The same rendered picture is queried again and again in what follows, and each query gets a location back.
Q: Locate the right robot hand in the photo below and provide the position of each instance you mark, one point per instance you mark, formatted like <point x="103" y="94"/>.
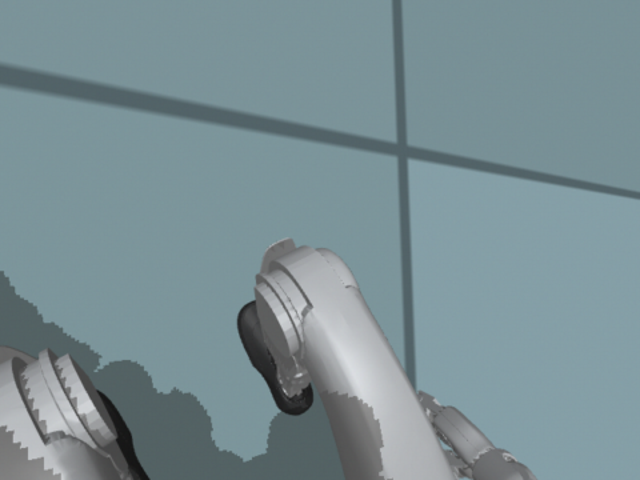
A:
<point x="459" y="433"/>

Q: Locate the left robot foot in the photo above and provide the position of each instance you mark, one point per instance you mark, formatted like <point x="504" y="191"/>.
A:
<point x="124" y="440"/>

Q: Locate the right robot arm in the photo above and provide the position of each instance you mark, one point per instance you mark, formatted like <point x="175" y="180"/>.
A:
<point x="499" y="464"/>

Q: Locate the right robot foot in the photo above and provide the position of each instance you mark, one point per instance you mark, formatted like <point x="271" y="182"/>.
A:
<point x="250" y="332"/>

